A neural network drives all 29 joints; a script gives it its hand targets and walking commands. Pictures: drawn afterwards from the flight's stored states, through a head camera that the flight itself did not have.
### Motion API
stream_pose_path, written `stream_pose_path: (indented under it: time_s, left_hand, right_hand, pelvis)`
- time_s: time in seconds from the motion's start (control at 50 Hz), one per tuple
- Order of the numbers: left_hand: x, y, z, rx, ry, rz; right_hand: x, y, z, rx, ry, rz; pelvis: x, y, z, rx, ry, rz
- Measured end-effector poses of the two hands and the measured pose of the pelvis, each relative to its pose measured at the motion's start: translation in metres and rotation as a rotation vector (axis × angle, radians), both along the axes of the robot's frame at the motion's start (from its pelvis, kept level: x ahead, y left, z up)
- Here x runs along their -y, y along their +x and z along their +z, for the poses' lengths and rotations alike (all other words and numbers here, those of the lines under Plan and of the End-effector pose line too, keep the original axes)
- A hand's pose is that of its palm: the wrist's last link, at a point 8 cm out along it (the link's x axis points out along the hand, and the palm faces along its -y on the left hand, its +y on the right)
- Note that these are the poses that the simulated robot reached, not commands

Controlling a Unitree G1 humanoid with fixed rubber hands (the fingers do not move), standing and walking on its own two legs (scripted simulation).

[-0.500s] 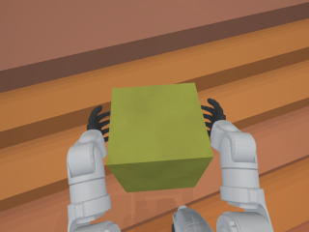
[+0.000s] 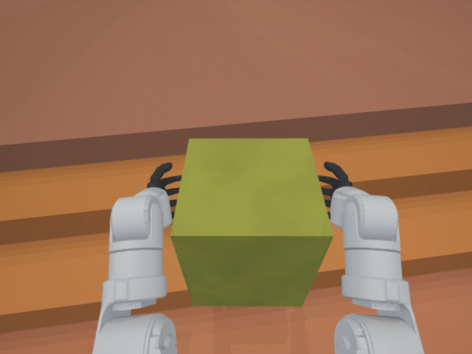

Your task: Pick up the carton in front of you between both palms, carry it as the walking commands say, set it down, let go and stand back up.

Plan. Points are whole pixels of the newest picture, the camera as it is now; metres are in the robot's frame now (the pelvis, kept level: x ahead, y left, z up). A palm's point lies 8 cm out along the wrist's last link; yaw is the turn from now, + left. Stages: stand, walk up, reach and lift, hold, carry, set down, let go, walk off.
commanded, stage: carry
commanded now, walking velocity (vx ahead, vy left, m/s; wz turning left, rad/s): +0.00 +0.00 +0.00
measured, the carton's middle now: (248, 226) +0.33 +0.00 +0.06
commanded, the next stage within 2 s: none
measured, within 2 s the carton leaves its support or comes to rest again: neither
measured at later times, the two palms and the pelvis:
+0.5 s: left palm (146, 206) +0.33 +0.17 +0.13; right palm (326, 201) +0.33 -0.13 +0.13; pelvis +0.00 +0.01 +0.00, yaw +0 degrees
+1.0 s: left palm (172, 149) +0.42 +0.13 +0.17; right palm (337, 148) +0.43 -0.17 +0.16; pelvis +0.08 -0.02 -0.01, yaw +2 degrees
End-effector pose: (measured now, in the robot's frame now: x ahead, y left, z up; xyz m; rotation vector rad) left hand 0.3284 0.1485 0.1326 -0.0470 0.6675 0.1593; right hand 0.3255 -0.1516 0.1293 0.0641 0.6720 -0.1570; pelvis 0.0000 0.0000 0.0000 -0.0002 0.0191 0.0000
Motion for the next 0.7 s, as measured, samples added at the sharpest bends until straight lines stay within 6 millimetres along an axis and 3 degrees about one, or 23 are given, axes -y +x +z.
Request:
stream_pose_path:
  time_s: [0.34, 0.7]
  left_hand:
    - [-0.016, 0.000, -0.007, 0.011, -0.020, 0.021]
    - [-0.025, 0.000, 0.000, 0.035, -0.017, 0.015]
  right_hand:
    - [-0.016, 0.005, -0.002, 0.011, 0.001, 0.004]
    - [-0.024, 0.004, 0.005, 0.036, -0.006, 0.004]
  pelvis:
    - [-0.010, -0.003, -0.001, -0.004, -0.001, 0.003]
    - [-0.019, -0.001, -0.002, -0.004, -0.001, 0.007]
